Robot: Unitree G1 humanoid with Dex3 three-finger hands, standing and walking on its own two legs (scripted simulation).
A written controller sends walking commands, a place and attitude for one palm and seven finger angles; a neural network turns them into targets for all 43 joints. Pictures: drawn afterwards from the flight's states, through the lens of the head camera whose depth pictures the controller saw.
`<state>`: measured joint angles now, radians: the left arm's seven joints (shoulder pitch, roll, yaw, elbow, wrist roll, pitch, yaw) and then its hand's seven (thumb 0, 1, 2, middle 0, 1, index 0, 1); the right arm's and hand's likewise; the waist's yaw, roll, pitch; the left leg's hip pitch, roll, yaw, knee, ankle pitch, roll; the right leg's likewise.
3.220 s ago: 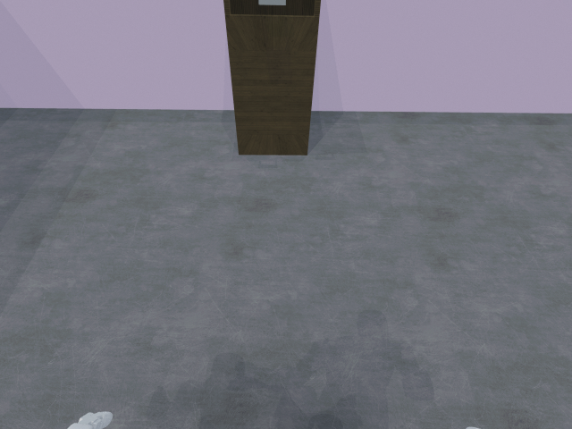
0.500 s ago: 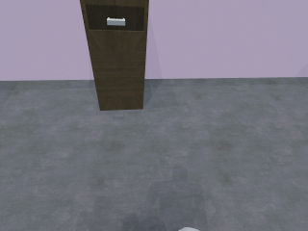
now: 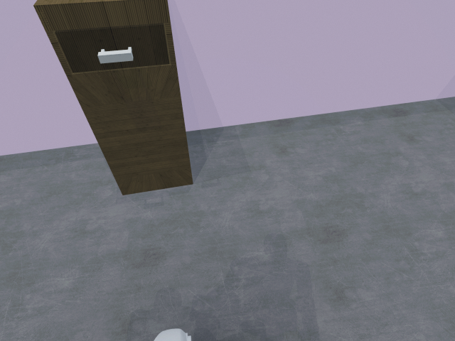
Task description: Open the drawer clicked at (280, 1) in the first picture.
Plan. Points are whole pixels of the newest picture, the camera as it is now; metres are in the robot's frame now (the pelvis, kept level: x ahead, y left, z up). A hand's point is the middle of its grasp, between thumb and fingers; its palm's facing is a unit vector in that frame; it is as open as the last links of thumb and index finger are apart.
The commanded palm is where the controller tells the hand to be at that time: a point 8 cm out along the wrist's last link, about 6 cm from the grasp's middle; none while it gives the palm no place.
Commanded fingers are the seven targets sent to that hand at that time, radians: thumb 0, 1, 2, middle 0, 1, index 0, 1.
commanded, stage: walk to a spot facing it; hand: left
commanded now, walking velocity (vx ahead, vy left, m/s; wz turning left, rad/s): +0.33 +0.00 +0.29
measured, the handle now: (116, 53) +0.97 +0.40 +0.04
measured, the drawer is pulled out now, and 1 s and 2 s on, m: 0.00 0.00 0.00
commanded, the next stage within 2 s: turn to face it in 0.14 s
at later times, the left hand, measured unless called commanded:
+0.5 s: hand out of the picture +0.16 +0.24 -0.18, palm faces +0.16 -0.97 -0.18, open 7.4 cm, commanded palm none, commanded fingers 0.00 0.90 0.90 -0.20 -0.30 -0.20 -0.30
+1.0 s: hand (128, 329) +0.18 +0.21 -0.16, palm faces +0.31 -0.93 -0.18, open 7.3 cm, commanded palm none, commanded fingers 0.00 0.90 0.90 -0.20 -0.30 -0.20 -0.30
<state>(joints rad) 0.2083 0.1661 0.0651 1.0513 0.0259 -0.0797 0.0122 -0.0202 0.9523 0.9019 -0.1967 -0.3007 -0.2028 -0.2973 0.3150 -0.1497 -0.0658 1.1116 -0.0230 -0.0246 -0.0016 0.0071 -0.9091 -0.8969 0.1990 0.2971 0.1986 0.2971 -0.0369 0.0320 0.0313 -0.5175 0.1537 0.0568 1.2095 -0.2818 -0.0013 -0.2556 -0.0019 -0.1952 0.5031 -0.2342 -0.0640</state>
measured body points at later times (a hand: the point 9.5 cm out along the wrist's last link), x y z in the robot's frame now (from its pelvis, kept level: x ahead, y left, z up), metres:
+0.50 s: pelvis +0.18 +0.07 +0.00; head +0.20 +0.08 +0.45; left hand +0.15 +0.30 -0.16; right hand +0.28 -0.16 -0.14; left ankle +0.23 +0.15 -0.73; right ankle +0.18 -0.07 -0.68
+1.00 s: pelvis +0.26 +0.06 +0.01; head +0.26 +0.05 +0.46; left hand +0.17 +0.26 -0.14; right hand +0.33 -0.16 -0.15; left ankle +0.25 +0.20 -0.70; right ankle +0.25 -0.06 -0.73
